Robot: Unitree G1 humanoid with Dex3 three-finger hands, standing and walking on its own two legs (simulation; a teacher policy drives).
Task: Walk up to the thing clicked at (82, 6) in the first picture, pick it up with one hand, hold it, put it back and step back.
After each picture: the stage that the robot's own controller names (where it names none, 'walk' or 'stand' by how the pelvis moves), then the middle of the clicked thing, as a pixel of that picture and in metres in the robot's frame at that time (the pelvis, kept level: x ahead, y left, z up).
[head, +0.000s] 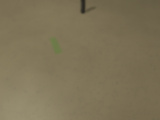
stand; (82, 4) +2.13 -0.02 -0.66
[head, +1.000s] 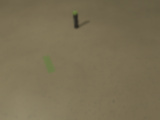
walk; (75, 20) +1.99 +0.20 -0.64
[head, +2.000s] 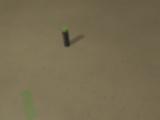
walk; (65, 37) +1.38 +0.28 -0.65
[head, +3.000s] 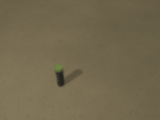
walk; (59, 75) +0.87 +0.23 -0.63
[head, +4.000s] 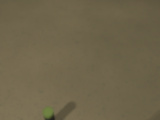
walk; (49, 118) +0.48 +0.20 -0.64
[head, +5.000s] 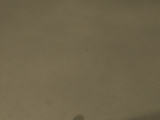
stand; out of the picture +0.38 +0.21 -0.65
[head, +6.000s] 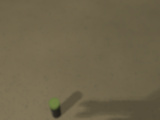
walk; (55, 108) +0.45 +0.15 -0.63
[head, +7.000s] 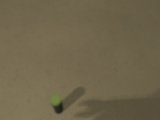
stand; (57, 104) +0.43 +0.17 -0.62
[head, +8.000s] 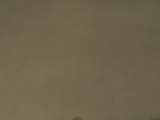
walk; out of the picture +0.36 +0.25 -0.63
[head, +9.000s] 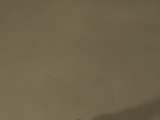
stand; out of the picture +0.32 +0.21 -0.65
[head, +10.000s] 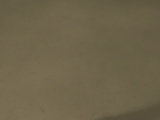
stand; out of the picture +0.33 +0.23 -0.66
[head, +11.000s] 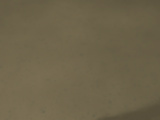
stand; out of the picture +0.32 +0.23 -0.66
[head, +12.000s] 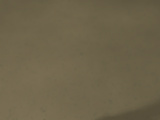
stand; out of the picture +0.32 +0.22 -0.66
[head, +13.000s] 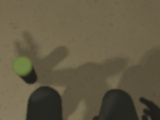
go down; (27, 72) +0.40 +0.24 -0.31
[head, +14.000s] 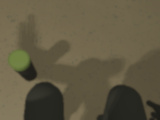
go down; (25, 68) +0.40 +0.25 -0.25
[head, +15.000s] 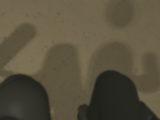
close in; out of the picture +0.38 +0.28 -0.16
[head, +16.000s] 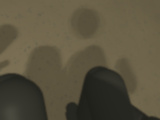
close; out of the picture +0.39 +0.28 -0.15
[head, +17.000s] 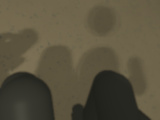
lift; out of the picture +0.34 +0.28 -0.14
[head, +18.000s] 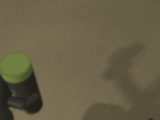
lift; (25, 88) +0.32 +0.18 +0.03
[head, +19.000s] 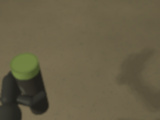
hold; (33, 88) +0.33 +0.17 +0.04
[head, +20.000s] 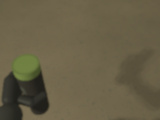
hold; (34, 89) +0.33 +0.17 +0.03
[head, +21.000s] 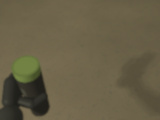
crouch; (34, 90) +0.32 +0.17 +0.04
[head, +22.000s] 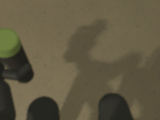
crouch; (16, 61) +0.41 +0.21 -0.05
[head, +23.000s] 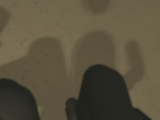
lower; out of the picture +0.40 +0.29 -0.16
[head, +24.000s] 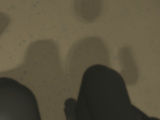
lower; out of the picture +0.40 +0.29 -0.16
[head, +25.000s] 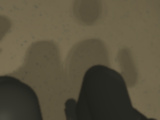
lower; out of the picture +0.38 +0.29 -0.16
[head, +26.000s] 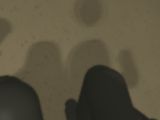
lower; out of the picture +0.38 +0.30 -0.16
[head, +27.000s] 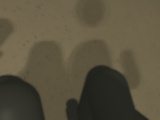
loosen; out of the picture +0.37 +0.30 -0.16
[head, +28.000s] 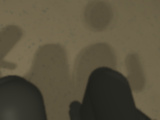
withdraw; out of the picture +0.37 +0.29 -0.16
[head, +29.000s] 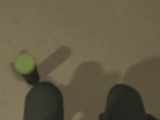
walk; (29, 72) +0.40 +0.24 -0.25
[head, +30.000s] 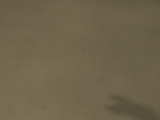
stand; out of the picture +0.31 +0.20 -0.59
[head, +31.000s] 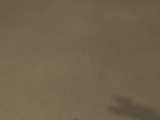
stand; out of the picture +0.34 +0.22 -0.59
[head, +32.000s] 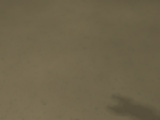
stand; out of the picture +0.33 +0.21 -0.60
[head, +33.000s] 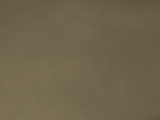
stand; out of the picture +0.34 +0.21 -0.65
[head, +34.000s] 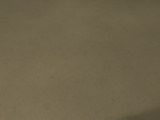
stand; out of the picture +0.31 +0.22 -0.66
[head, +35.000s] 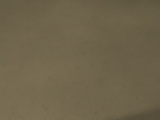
walk; out of the picture +0.31 +0.22 -0.66
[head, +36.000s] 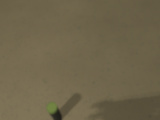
walk; (55, 112) +0.43 +0.24 -0.64
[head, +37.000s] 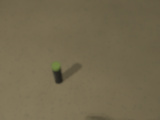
walk; (57, 73) +0.73 +0.19 -0.63
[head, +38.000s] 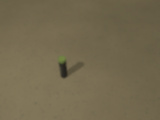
stand; (63, 67) +0.96 +0.21 -0.64
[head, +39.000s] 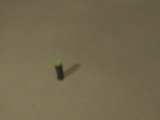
stand; (59, 70) +0.94 +0.22 -0.66
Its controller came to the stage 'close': yes
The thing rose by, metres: 0.67
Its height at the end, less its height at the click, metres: +0.00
